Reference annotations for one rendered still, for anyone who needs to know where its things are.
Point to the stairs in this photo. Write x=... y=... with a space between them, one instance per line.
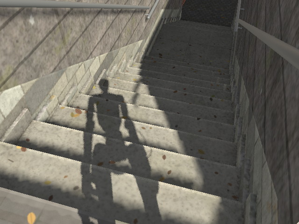
x=153 y=145
x=202 y=26

